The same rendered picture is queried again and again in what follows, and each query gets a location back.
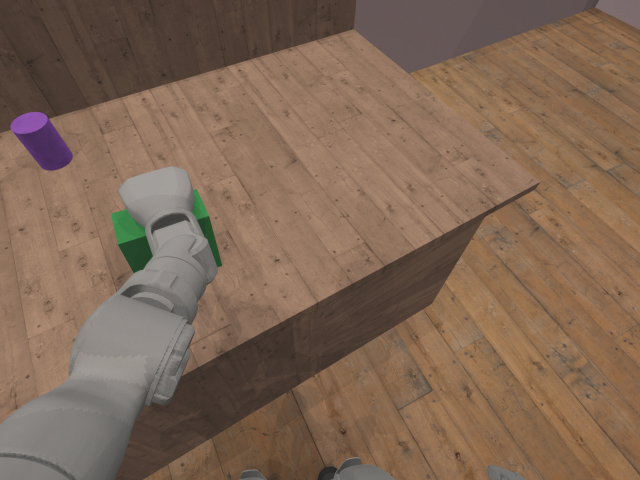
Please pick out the table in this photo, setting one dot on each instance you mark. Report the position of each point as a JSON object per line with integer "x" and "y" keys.
{"x": 341, "y": 192}

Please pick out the robot left upper arm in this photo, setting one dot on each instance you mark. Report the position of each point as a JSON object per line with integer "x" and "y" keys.
{"x": 134, "y": 355}

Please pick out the sponge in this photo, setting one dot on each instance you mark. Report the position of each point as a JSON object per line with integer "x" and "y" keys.
{"x": 132, "y": 240}

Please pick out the robot right shin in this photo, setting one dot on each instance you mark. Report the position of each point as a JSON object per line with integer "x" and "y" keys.
{"x": 349, "y": 462}

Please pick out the robot left forearm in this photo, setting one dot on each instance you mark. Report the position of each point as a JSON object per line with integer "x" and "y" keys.
{"x": 176, "y": 276}

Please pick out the robot left hand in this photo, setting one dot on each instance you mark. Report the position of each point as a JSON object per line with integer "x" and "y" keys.
{"x": 147, "y": 194}

